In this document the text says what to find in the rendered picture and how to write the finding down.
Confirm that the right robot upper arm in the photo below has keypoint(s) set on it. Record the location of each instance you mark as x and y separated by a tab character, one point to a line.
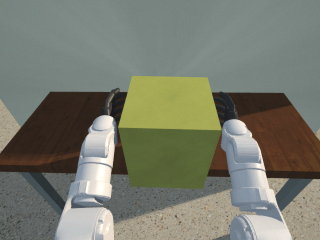
258	227

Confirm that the table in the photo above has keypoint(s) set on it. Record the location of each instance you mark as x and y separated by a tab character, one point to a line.
50	141

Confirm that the left robot upper arm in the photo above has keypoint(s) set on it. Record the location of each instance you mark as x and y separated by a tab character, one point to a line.
92	223

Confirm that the right robot forearm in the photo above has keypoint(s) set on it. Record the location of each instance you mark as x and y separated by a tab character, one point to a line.
250	189

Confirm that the carton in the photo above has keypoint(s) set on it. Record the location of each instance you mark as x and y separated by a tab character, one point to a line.
169	130

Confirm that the left robot forearm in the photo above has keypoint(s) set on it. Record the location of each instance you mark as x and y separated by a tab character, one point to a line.
92	182

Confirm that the left robot hand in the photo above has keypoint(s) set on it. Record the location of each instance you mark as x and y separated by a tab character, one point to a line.
108	109

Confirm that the right robot hand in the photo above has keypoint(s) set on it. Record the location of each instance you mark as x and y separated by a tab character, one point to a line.
229	108

